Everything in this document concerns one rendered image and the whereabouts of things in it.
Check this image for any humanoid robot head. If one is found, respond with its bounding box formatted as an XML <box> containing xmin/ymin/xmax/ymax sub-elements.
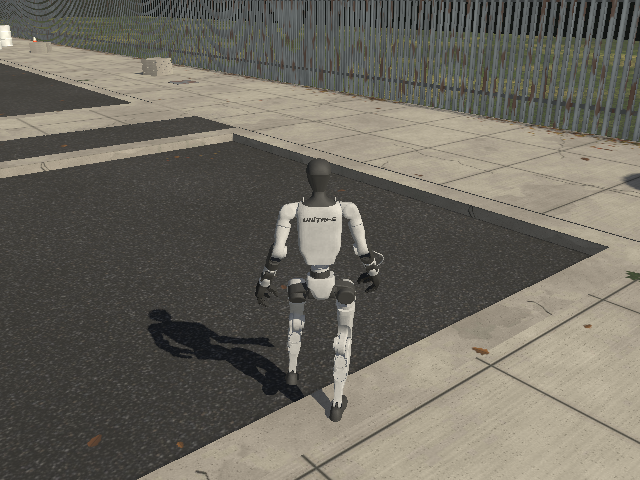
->
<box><xmin>302</xmin><ymin>158</ymin><xmax>336</xmax><ymax>207</ymax></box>

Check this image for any left robot hand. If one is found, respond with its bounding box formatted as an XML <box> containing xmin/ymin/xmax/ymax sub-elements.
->
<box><xmin>255</xmin><ymin>281</ymin><xmax>278</xmax><ymax>307</ymax></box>

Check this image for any left robot shin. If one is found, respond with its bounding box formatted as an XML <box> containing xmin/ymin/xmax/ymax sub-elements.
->
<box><xmin>287</xmin><ymin>313</ymin><xmax>302</xmax><ymax>373</ymax></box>

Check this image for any robot right upper arm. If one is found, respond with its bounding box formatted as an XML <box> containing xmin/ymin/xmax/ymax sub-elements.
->
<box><xmin>340</xmin><ymin>201</ymin><xmax>369</xmax><ymax>256</ymax></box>

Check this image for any left robot forearm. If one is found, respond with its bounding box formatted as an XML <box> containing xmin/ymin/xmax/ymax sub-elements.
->
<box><xmin>259</xmin><ymin>243</ymin><xmax>281</xmax><ymax>287</ymax></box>

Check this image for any robot left upper arm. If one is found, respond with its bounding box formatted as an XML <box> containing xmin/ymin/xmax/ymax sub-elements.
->
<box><xmin>271</xmin><ymin>202</ymin><xmax>299</xmax><ymax>259</ymax></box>

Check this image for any right robot hand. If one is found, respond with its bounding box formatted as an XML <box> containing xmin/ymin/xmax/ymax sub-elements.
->
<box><xmin>357</xmin><ymin>272</ymin><xmax>381</xmax><ymax>293</ymax></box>

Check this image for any right robot forearm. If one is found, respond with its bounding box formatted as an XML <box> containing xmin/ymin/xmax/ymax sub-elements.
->
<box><xmin>359</xmin><ymin>240</ymin><xmax>379</xmax><ymax>276</ymax></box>

